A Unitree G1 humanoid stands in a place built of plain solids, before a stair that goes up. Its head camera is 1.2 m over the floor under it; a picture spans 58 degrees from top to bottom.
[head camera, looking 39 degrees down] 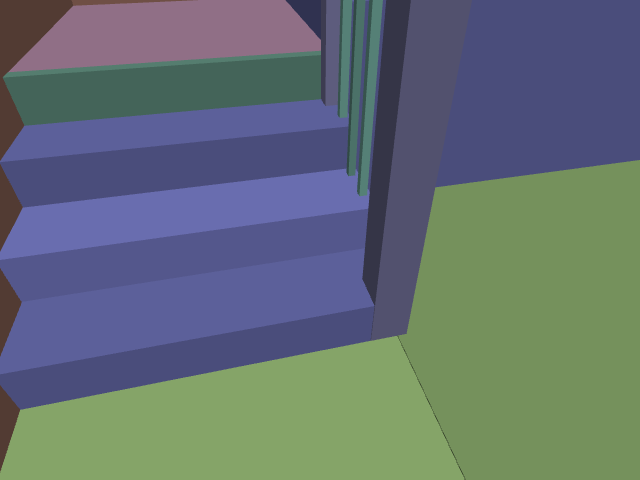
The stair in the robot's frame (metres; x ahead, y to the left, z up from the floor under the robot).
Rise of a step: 0.18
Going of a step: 0.28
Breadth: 1.19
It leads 13 degrees to the left of straight ahead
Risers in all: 4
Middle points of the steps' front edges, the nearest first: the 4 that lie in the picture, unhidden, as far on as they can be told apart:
0.82 0.31 0.18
1.09 0.38 0.35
1.36 0.44 0.53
1.63 0.51 0.70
